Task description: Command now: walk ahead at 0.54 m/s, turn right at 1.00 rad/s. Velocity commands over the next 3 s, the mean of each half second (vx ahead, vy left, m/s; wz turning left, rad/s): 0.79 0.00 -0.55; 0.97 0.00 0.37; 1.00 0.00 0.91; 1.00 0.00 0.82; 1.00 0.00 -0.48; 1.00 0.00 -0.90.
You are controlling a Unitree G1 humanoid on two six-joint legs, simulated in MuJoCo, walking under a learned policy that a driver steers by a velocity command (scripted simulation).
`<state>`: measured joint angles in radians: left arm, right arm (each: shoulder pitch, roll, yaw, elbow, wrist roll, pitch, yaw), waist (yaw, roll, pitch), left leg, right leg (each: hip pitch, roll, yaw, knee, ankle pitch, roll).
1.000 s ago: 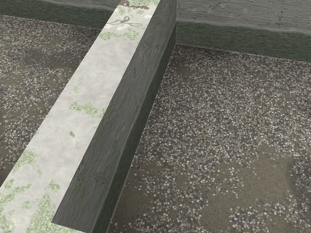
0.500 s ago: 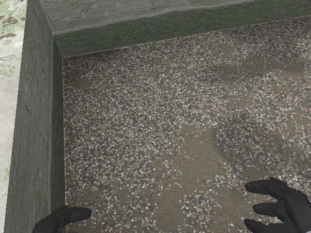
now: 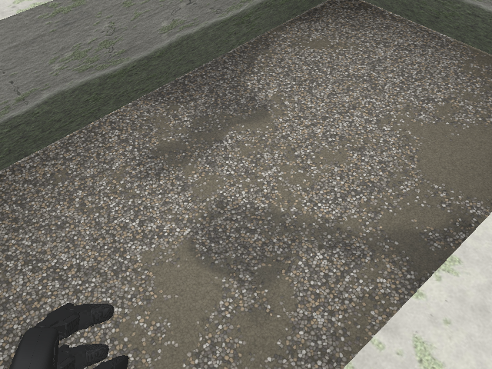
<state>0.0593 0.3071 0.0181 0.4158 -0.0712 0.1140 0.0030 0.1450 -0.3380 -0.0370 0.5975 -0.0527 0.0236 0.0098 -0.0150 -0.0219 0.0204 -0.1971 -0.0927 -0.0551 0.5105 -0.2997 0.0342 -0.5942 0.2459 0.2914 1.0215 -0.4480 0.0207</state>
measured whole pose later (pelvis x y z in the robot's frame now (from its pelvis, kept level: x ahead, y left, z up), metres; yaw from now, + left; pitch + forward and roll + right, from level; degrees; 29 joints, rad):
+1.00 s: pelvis +0.22 -0.22 -0.01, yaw -3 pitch +0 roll +1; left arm 0.11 0.31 -0.03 0.54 0.03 -0.04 0.01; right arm 0.33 -0.27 0.02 0.53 0.00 -0.02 -0.01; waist 0.00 0.00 0.04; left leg -0.30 -0.12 -0.04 0.68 -0.37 0.09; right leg -0.66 0.05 0.13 1.49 -0.40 0.04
